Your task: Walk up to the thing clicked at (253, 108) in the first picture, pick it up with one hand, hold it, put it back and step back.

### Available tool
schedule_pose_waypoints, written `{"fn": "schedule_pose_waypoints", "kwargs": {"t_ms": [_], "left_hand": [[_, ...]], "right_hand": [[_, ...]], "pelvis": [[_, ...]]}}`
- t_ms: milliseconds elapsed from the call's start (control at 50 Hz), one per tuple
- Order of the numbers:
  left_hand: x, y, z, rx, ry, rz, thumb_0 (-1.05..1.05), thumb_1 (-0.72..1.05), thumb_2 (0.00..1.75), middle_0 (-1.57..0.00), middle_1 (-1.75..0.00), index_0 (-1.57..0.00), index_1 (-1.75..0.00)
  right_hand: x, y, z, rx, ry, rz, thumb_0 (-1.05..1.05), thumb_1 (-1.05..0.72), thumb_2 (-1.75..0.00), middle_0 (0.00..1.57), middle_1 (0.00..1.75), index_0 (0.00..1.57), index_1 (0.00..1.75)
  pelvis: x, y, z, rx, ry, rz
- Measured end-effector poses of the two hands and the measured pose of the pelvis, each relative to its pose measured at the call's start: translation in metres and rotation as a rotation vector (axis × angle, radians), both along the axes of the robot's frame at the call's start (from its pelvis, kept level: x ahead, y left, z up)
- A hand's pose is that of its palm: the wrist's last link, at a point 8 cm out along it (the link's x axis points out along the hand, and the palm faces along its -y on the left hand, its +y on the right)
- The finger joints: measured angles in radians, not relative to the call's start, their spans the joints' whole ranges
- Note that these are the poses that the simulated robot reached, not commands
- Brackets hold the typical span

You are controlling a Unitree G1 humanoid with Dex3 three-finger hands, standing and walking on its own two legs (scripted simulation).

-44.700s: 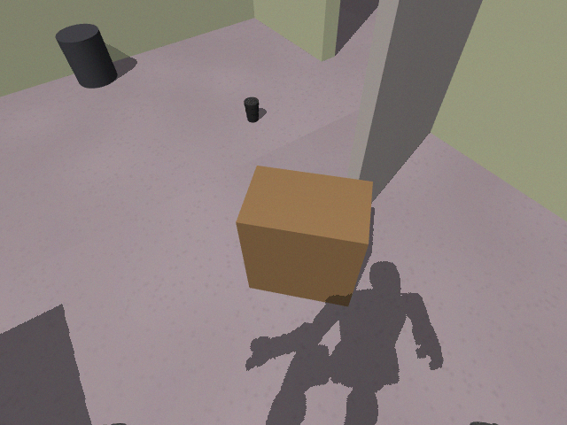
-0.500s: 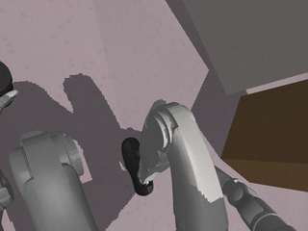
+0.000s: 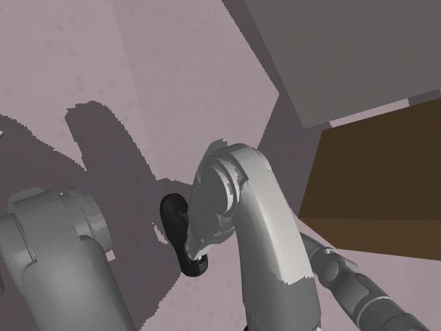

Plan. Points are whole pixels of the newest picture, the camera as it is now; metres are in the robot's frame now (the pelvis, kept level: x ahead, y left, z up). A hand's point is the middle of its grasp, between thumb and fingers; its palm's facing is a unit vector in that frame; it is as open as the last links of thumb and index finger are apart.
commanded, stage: lower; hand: left
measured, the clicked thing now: out of the picture +0.44 +0.25 -0.22
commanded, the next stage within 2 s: loosen in 0.04 s
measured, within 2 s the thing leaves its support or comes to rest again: rests again in 1.04 s
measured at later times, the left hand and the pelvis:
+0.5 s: hand out of the picture +0.45 +0.25 -0.18, palm faces +0.30 -0.95 +0.01, open 11.9 cm; pelvis +0.00 +0.00 +0.00, yaw -1 degrees
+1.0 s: hand out of the picture +0.45 +0.28 -0.16, palm faces +0.33 -0.94 +0.01, open 16.7 cm; pelvis -0.01 +0.00 +0.00, yaw -1 degrees
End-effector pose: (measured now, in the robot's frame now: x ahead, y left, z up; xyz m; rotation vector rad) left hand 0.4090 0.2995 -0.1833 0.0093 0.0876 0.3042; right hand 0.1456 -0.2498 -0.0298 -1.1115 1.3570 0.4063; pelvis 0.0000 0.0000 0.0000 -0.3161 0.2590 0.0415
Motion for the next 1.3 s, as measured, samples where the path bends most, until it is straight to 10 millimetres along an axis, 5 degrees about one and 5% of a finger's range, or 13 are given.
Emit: {"fn": "schedule_pose_waypoints", "kwargs": {"t_ms": [260, 460, 920, 1140, 1300], "left_hand": [[-0.003, -0.001, -0.006, -0.01, -0.008, 0.005, -0.07, -0.52, 1.04, -0.74, -1.02, -0.66, -1.03], [0.002, -0.001, 0.001, -0.018, -0.062, 0.003, -0.03, -0.42, 0.7, -0.74, -0.8, -0.73, -0.78], [0.002, 0.004, 0.01, -0.017, -0.072, 0.006, -0.01, -0.51, 0.24, -0.27, -0.23, -0.26, -0.24], [-0.009, 0.064, 0.068, 0.07, -0.133, 0.016, -0.01, -0.53, 0.12, -0.12, -0.07, -0.11, -0.08], [-0.027, 0.079, 0.091, 0.11, 0.058, -0.083, -0.01, -0.55, 0.09, -0.09, -0.05, -0.08, -0.06]], "right_hand": [[-0.004, 0.002, 0.004, -0.009, 0.003, 0.016, 0.0, -0.92, -0.9, 0.2, 0.3, 0.21, 0.3], [-0.002, 0.003, 0.007, -0.022, -0.008, 0.024, 0.0, -0.93, -0.9, 0.2, 0.31, 0.21, 0.3], [-0.004, 0.005, 0.012, -0.018, -0.028, 0.018, 0.0, -0.91, -0.9, 0.2, 0.31, 0.21, 0.3], [-0.005, 0.002, 0.009, 0.016, -0.067, -0.106, 0.0, -0.91, -0.9, 0.2, 0.31, 0.21, 0.3], [0.014, 0.008, 0.006, 0.106, -0.162, -0.225, 0.0, -0.91, -0.91, 0.2, 0.31, 0.21, 0.3]], "pelvis": [[-0.002, 0.001, -0.001, -0.01, -0.015, -0.007], [-0.003, 0.003, -0.002, -0.015, -0.025, -0.009], [-0.005, 0.003, 0.001, -0.016, -0.026, -0.01], [-0.002, 0.001, 0.01, 0.009, 0.038, 0.008], [0.0, 0.002, 0.022, 0.037, 0.112, 0.028]]}}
